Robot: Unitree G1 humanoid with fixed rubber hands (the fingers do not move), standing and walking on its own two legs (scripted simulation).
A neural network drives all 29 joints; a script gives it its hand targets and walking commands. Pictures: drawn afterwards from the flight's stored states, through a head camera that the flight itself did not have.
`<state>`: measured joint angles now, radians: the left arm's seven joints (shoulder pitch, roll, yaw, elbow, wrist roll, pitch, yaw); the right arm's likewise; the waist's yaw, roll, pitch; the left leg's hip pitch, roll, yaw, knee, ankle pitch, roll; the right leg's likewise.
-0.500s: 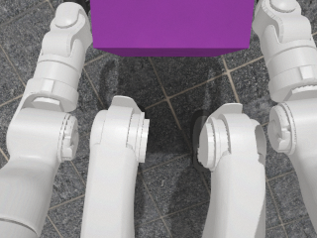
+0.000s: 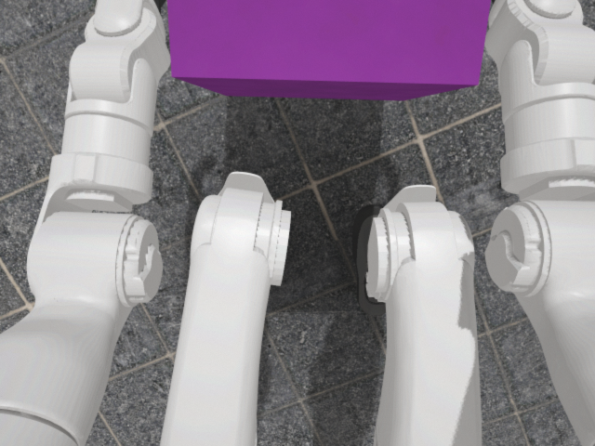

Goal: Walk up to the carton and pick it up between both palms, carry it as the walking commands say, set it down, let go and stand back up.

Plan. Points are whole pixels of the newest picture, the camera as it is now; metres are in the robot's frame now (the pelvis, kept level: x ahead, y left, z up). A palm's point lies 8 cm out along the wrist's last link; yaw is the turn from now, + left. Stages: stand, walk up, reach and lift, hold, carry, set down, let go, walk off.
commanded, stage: reach and lift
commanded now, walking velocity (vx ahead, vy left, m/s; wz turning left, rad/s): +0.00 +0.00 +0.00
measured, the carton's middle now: (321, 21) +0.52 +0.03 -0.18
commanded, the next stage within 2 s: none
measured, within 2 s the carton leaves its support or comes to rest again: neither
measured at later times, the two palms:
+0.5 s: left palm out of the picture +0.50 +0.20 -0.05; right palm out of the picture +0.54 -0.15 -0.05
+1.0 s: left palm out of the picture +0.48 +0.20 +0.02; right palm out of the picture +0.52 -0.15 +0.02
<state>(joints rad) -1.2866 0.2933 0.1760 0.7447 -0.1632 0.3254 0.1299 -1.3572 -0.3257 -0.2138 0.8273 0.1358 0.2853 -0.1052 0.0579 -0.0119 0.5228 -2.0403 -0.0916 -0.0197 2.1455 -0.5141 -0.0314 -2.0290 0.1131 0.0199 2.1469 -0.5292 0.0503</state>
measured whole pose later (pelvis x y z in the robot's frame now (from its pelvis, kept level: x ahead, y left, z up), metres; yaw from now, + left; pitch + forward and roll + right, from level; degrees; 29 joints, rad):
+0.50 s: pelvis -0.01 +0.00 +0.05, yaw +0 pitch +23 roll +0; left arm -1.24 0.22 0.30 0.56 -0.06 0.43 0.09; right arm -1.31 -0.27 -0.31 0.67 0.07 0.36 -0.08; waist 0.05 -0.02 0.52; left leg -1.89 -0.10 -0.03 1.96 -0.47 -0.04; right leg -1.88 0.13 0.04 1.97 -0.48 0.05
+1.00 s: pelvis -0.02 -0.01 +0.10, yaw +0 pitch +19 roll +0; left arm -1.18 0.20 0.32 0.50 -0.02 0.47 0.07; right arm -1.25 -0.23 -0.33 0.62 0.03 0.40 -0.07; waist 0.05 -0.02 0.52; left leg -1.70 -0.10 -0.05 1.79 -0.43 -0.05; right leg -1.70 0.14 0.05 1.80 -0.44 0.05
